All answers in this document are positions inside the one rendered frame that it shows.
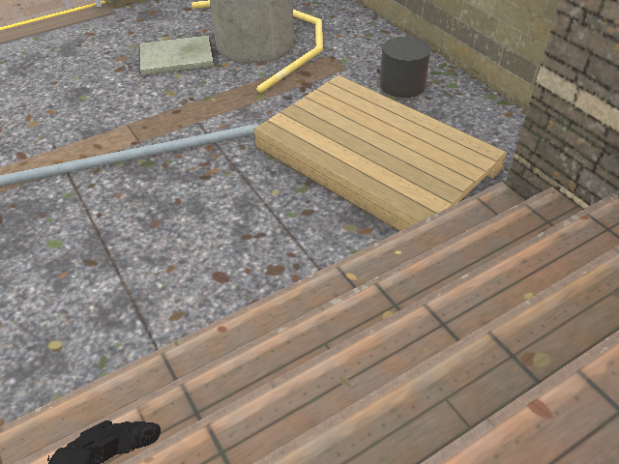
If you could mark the left robot hand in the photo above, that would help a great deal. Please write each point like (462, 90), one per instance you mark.
(104, 440)

